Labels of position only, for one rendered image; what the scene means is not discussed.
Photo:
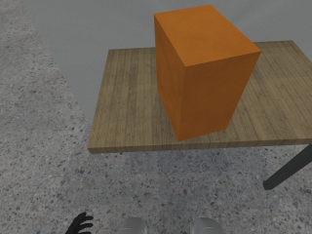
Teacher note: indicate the robot thigh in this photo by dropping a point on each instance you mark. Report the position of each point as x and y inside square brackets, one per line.
[133, 225]
[205, 225]

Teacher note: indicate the carton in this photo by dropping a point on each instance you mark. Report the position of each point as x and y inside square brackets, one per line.
[203, 65]

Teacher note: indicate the table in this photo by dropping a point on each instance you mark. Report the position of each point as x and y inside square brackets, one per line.
[275, 109]

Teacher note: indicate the right robot thigh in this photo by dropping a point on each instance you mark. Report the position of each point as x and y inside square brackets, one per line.
[205, 225]

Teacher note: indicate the left robot thigh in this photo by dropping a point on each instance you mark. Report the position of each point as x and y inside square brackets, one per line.
[133, 225]

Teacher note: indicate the robot left hand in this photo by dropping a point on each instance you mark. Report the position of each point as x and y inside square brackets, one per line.
[76, 225]

